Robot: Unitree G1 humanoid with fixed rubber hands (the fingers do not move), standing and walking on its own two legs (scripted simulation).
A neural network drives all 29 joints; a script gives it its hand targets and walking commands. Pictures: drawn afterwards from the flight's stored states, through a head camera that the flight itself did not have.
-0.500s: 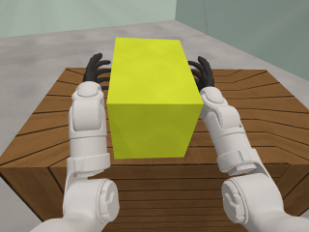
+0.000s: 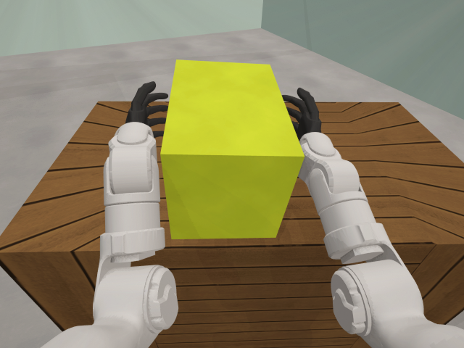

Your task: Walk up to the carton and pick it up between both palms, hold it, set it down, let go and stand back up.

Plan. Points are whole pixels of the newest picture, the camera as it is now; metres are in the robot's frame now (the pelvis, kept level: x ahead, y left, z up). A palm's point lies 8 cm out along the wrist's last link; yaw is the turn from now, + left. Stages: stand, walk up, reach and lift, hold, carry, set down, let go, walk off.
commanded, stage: hold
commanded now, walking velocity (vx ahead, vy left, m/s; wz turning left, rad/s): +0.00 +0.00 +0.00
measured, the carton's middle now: (224, 145) +0.40 +0.00 +0.19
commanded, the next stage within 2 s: none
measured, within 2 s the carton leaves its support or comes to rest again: neither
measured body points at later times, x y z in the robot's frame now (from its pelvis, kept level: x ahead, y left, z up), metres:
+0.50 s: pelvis +0.01 +0.00 +0.00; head -0.05 +0.02 +0.45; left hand +0.39 +0.14 +0.25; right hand +0.39 -0.14 +0.23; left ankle +0.05 +0.10 -0.75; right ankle +0.02 -0.09 -0.75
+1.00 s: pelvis +0.00 +0.00 +0.00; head -0.06 +0.02 +0.45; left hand +0.38 +0.14 +0.25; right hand +0.38 -0.13 +0.23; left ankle +0.05 +0.10 -0.75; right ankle +0.02 -0.09 -0.75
